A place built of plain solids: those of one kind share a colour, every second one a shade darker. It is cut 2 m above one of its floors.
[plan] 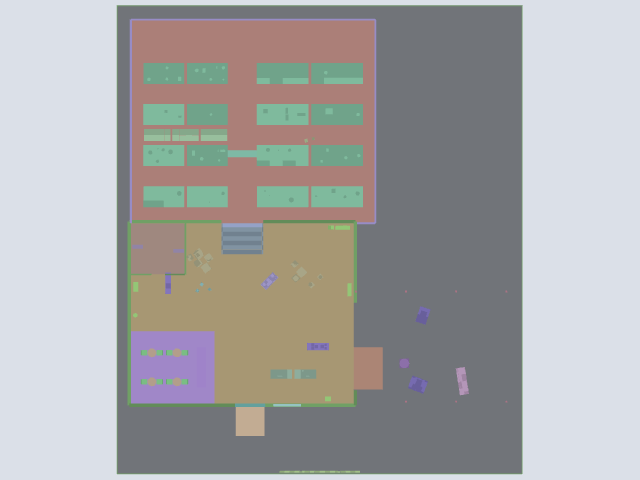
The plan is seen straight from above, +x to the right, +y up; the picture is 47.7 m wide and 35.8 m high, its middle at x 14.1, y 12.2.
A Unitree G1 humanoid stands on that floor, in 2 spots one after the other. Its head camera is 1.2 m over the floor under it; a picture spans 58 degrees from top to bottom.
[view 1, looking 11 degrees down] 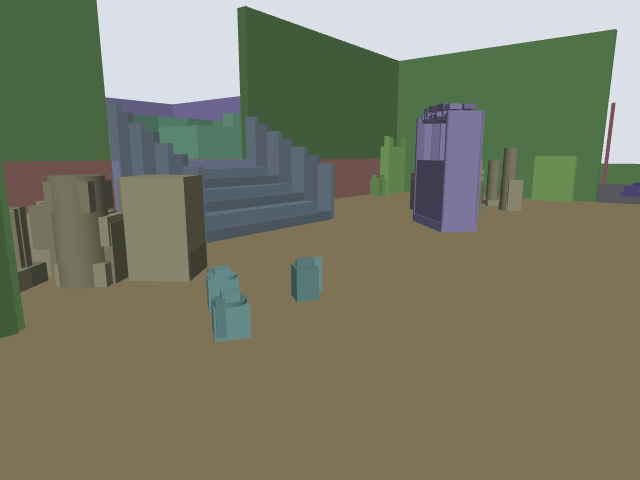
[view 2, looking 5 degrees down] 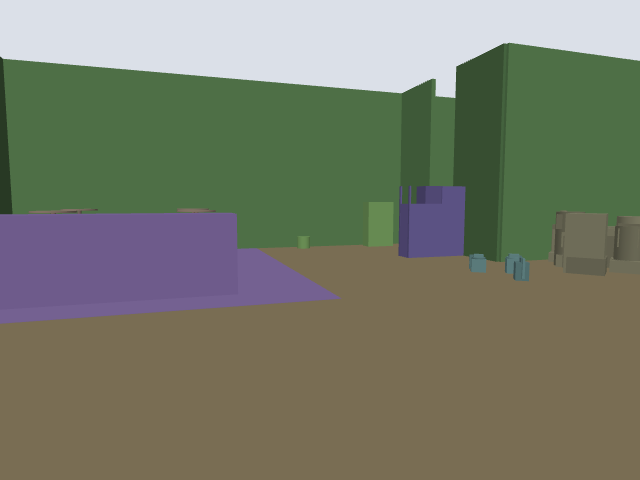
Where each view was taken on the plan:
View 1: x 3.12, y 6.21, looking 38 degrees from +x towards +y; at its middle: floor_shop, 6.29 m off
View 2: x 11.21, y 3.50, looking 162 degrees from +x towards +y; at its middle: wall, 11.83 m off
